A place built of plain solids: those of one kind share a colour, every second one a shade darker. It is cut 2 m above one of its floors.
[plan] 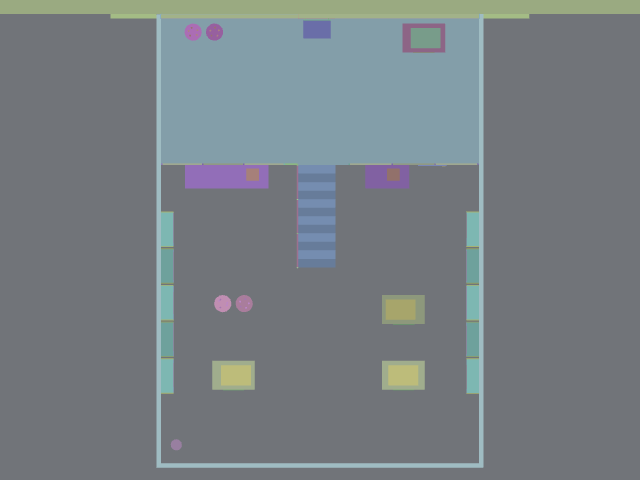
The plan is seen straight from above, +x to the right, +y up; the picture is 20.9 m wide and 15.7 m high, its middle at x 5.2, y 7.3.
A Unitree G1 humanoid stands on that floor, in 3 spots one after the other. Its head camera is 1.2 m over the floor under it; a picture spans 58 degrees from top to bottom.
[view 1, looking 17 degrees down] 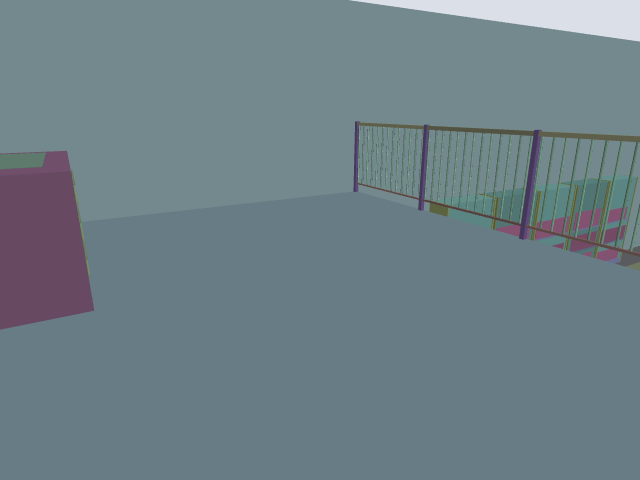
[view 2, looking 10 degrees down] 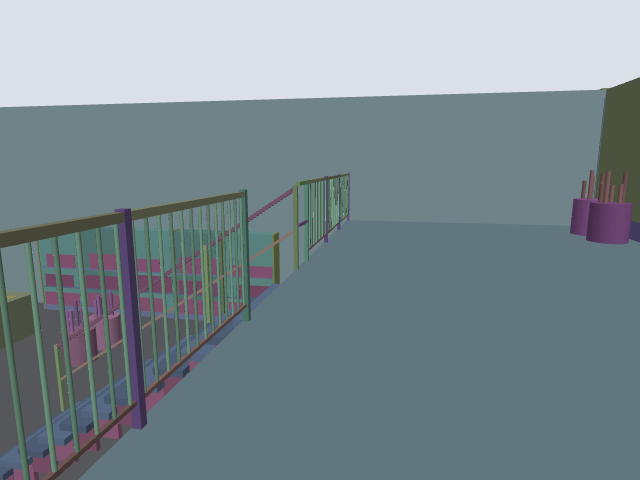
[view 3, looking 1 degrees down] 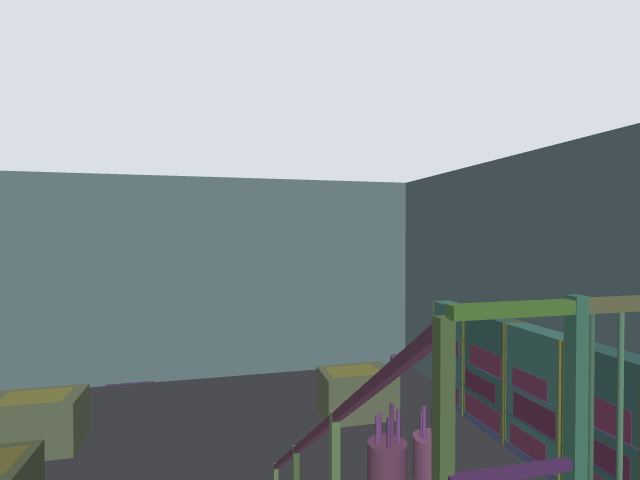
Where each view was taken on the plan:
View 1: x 5.10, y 13.44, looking -30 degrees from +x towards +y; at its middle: upper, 4.10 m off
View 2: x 9.20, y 10.95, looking -169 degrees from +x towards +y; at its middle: upper_guard_low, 6.17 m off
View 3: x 5.10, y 10.85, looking -104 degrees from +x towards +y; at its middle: wall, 11.18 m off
